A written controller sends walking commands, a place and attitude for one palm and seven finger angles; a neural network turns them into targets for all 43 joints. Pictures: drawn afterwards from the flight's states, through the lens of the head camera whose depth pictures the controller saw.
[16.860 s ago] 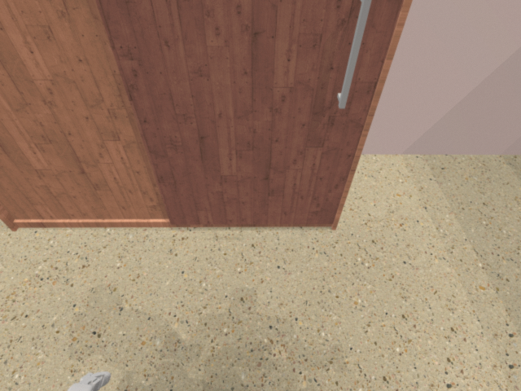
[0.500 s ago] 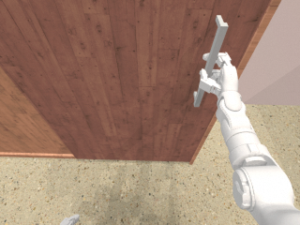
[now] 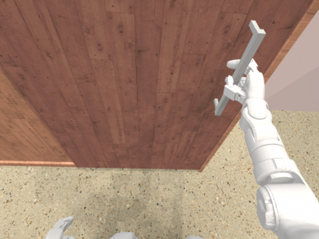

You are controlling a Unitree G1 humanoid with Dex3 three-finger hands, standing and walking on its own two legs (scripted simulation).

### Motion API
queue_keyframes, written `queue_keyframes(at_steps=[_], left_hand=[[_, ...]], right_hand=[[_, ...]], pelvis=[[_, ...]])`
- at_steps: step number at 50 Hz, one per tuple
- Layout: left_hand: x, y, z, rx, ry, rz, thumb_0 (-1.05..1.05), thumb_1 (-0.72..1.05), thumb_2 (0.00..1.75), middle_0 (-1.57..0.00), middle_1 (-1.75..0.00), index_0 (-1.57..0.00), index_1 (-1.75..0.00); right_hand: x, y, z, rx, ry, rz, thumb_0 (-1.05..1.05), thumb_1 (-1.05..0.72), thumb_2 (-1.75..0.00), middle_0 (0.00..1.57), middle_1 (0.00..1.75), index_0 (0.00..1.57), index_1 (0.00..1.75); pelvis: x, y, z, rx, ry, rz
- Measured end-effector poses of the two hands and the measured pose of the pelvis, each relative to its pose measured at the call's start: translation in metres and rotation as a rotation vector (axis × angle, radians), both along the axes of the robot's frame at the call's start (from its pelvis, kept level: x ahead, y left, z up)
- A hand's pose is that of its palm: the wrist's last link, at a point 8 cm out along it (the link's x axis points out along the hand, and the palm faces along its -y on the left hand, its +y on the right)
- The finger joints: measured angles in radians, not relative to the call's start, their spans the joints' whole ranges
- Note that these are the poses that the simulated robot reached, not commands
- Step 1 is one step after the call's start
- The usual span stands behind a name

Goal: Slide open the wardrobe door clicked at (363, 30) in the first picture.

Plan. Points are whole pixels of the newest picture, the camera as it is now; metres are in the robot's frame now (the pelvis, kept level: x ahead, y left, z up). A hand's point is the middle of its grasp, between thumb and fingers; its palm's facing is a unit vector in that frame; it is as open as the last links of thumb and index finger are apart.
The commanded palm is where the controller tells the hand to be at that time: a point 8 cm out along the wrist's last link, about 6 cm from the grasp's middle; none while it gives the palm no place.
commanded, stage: step sideways, sliding the door along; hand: right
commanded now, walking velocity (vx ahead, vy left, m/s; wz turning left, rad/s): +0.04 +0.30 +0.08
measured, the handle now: (232, 76) +0.51 -0.18 +0.11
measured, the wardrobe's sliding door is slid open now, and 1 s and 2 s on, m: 0.00 0.20 0.39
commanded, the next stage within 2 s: none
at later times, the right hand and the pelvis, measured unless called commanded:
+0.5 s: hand (203, 86) +0.46 -0.09 +0.12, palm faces +0.28 +0.94 -0.21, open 6.2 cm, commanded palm +0.42 -0.06 +0.13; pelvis +0.07 +0.11 +0.01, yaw -4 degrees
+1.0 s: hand (149, 83) +0.46 +0.05 +0.12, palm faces +0.21 +0.97 -0.13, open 6.0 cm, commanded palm +0.42 +0.06 +0.13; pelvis +0.12 +0.20 +0.01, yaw -1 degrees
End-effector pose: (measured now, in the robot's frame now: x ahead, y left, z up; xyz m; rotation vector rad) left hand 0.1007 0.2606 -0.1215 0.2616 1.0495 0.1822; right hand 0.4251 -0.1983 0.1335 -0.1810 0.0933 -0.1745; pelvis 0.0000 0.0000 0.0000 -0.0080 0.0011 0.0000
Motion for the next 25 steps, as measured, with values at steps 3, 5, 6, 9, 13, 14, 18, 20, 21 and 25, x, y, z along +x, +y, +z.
queue_keyframes(at_steps=[3,5,6,9,13,14,18,20,21,25], left_hand=[[0.016,0.006,-0.001,-0.030,-0.004,-0.010,0.01,0.90,0.89,-0.20,-0.30,-0.20,-0.30],[0.027,0.007,-0.001,-0.054,-0.009,-0.031,0.01,0.90,0.89,-0.20,-0.30,-0.20,-0.30],[0.034,0.007,-0.002,-0.068,-0.012,-0.041,0.01,0.91,0.89,-0.20,-0.30,-0.20,-0.30],[0.055,0.008,-0.006,-0.115,-0.029,-0.081,0.01,0.90,0.89,-0.20,-0.30,-0.20,-0.30],[0.089,0.016,-0.008,-0.135,-0.057,-0.113,0.01,0.90,0.89,-0.20,-0.30,-0.21,-0.30],[0.098,0.018,-0.005,-0.125,-0.066,-0.119,0.01,0.90,0.89,-0.20,-0.30,-0.21,-0.30],[0.132,0.029,0.008,-0.082,-0.122,-0.151,0.01,0.90,0.89,-0.20,-0.30,-0.21,-0.30],[0.147,0.032,0.015,-0.098,-0.141,-0.177,0.01,0.91,0.89,-0.20,-0.30,-0.20,-0.30],[0.155,0.032,0.018,-0.109,-0.152,-0.195,0.01,0.91,0.89,-0.20,-0.30,-0.20,-0.30],[0.185,0.035,0.025,-0.167,-0.212,-0.242,0.01,0.91,0.89,-0.20,-0.30,-0.20,-0.30]], right_hand=[[0.000,0.002,-0.001,-0.005,-0.013,-0.007,0.00,-0.79,-0.87,0.16,1.30,0.21,1.37],[-0.001,0.005,-0.001,-0.007,-0.011,-0.024,0.00,-0.79,-0.87,0.16,1.30,0.20,1.36],[-0.001,0.007,-0.001,-0.007,-0.010,-0.035,0.00,-0.80,-0.87,0.16,1.29,0.20,1.36],[-0.001,0.013,-0.001,-0.011,-0.016,-0.074,0.00,-0.79,-0.87,0.17,1.28,0.18,1.35],[-0.002,0.024,-0.002,-0.026,-0.032,-0.117,0.00,-0.79,-0.88,0.20,1.27,0.16,1.36],[-0.002,0.027,-0.002,-0.027,-0.033,-0.120,0.00,-0.79,-0.88,0.20,1.27,0.16,1.36],[-0.002,0.038,-0.003,-0.027,-0.052,-0.101,0.00,-0.79,-0.88,0.20,1.28,0.16,1.37],[-0.002,0.044,-0.004,-0.028,-0.061,-0.089,0.00,-0.79,-0.87,0.21,1.30,0.16,1.36],[-0.002,0.048,-0.004,-0.028,-0.063,-0.090,0.00,-0.79,-0.87,0.21,1.30,0.15,1.36],[-0.003,0.065,-0.005,-0.036,-0.072,-0.110,0.00,-0.79,-0.87,0.22,1.31,0.16,1.35]], pelvis=[[0.003,0.009,0.000,-0.008,-0.023,0.005],[0.007,0.018,0.002,0.000,-0.032,0.001],[0.009,0.023,0.002,0.005,-0.037,0.000],[0.021,0.043,-0.001,0.015,-0.049,-0.012],[0.035,0.065,-0.002,0.026,-0.045,-0.081],[0.038,0.068,0.000,0.019,-0.037,-0.090],[0.048,0.074,0.004,0.020,-0.025,-0.095],[0.053,0.081,0.007,0.011,-0.028,-0.079],[0.056,0.085,0.008,0.012,-0.028,-0.076],[0.071,0.106,0.010,0.016,-0.034,-0.068]])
